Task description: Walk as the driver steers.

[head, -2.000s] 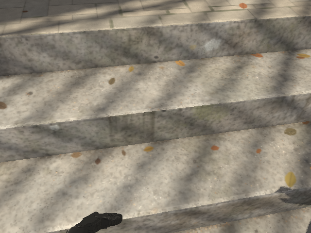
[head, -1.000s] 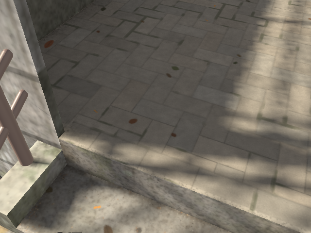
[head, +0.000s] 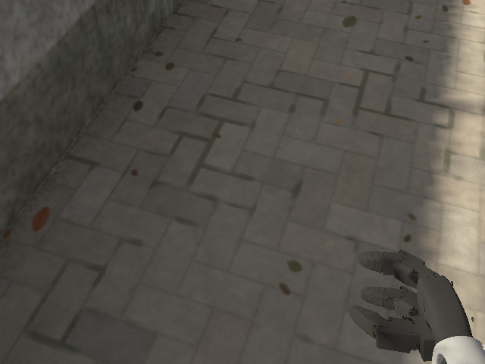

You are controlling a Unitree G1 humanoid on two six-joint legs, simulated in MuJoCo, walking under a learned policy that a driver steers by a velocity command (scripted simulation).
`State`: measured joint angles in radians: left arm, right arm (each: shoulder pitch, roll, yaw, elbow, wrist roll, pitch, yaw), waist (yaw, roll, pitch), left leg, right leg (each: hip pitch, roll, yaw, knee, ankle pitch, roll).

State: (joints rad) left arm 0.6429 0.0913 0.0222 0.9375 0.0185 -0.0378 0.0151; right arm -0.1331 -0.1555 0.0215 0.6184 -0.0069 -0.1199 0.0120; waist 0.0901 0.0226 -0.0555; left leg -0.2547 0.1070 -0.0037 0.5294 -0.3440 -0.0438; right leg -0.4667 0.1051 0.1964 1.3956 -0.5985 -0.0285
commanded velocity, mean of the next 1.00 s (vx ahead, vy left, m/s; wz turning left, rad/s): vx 0.34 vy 0.00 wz -0.39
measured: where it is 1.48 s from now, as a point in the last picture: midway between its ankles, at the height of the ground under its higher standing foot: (266, 303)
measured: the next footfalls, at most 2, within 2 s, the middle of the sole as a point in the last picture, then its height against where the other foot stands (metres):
right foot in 0.20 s outside the picture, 0.17 m higher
left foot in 0.56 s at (232, 265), level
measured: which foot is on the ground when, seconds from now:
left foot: down 0.00-0.20, up 0.22-0.54, down 0.56-1.00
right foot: up 0.00-0.18, down 0.20-0.56, up 0.58-0.92, down 0.94-1.00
